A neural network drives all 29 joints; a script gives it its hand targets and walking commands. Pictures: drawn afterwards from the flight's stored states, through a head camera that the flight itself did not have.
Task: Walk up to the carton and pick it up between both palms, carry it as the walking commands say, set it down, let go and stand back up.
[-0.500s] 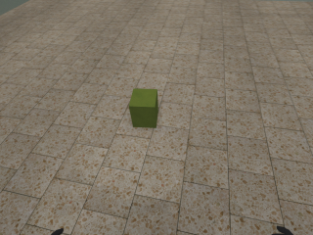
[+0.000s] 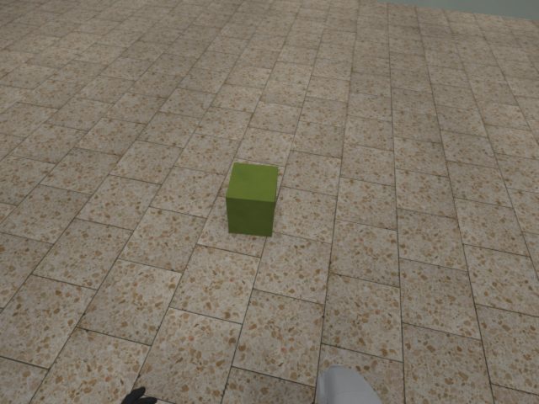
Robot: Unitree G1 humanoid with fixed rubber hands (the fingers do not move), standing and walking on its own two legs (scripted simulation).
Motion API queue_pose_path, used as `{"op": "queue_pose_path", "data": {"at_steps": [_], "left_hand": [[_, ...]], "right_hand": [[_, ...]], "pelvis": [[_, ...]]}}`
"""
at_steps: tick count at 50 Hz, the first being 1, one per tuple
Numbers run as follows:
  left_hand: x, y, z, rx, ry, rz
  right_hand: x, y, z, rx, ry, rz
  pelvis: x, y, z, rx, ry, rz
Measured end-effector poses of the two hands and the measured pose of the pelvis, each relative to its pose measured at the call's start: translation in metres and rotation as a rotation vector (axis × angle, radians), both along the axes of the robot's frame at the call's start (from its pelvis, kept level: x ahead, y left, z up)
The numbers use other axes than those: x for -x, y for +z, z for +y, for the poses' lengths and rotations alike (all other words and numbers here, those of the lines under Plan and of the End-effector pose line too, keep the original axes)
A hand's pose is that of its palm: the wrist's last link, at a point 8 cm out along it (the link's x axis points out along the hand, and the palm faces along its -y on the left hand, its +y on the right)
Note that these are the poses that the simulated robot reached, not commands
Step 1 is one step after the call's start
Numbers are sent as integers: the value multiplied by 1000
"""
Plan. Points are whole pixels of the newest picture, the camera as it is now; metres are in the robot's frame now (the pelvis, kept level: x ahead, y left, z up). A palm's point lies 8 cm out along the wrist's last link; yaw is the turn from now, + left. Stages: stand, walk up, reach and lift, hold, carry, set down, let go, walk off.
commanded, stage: walk up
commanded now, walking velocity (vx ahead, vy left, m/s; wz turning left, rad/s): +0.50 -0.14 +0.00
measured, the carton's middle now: (253, 200) +1.03 -0.01 -0.66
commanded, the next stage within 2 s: none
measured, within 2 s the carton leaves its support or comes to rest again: neither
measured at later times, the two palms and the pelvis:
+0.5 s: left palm (149, 376) +0.20 +0.20 -0.11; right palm (430, 300) +0.30 -0.33 -0.14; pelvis +0.24 -0.07 +0.00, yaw -1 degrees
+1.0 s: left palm (144, 230) +0.52 +0.27 -0.15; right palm (379, 241) +0.43 -0.25 -0.11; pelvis +0.46 +0.01 +0.00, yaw +0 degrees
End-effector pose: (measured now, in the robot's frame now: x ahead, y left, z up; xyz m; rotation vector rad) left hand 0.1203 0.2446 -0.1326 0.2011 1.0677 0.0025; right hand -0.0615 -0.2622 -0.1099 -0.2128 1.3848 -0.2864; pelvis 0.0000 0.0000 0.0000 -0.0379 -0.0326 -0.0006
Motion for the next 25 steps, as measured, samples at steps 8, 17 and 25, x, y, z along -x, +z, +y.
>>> {"op": "queue_pose_path", "data": {"at_steps": [8,17,25], "left_hand": [[-140,13,-52,16,-64,-119],[-148,4,-57,-134,60,13],[-82,24,-44,-174,224,240]], "right_hand": [[-53,-18,-22,-37,-52,67],[-221,-52,-77,-68,36,-67],[-366,-33,-63,-142,167,-180]], "pelvis": [[-76,-9,-33,-10,-3,23],[-167,-21,-73,-28,-9,7],[-235,1,-71,-62,-9,0]]}}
